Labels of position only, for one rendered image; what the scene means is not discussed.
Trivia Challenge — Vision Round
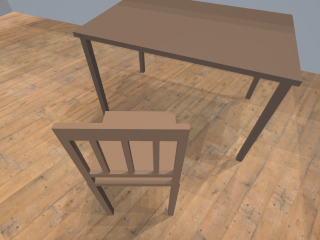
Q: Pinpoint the chair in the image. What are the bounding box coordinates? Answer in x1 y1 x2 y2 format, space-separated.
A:
51 111 190 216

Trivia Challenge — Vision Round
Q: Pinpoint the table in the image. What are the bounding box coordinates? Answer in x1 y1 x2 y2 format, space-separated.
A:
73 0 303 162

